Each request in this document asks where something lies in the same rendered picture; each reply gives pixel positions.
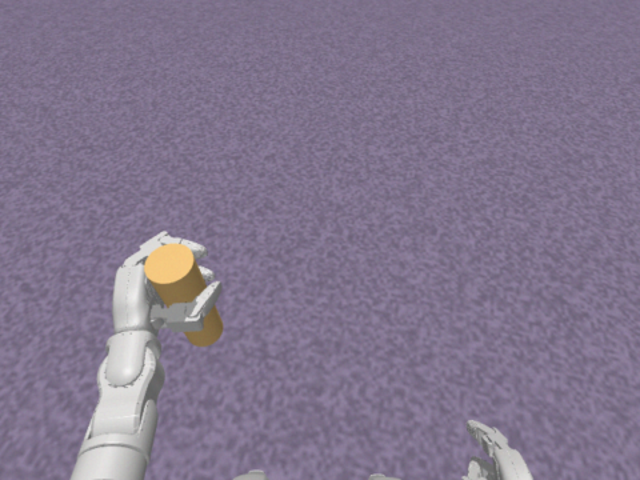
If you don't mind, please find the left robot arm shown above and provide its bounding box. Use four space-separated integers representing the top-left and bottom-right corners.
70 330 165 480

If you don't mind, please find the left robot hand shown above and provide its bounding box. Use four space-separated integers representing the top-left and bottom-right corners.
112 231 222 337

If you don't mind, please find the right robot hand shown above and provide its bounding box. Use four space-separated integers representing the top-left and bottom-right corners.
462 420 534 480

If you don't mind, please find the can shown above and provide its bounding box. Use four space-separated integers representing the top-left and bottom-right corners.
144 243 223 347

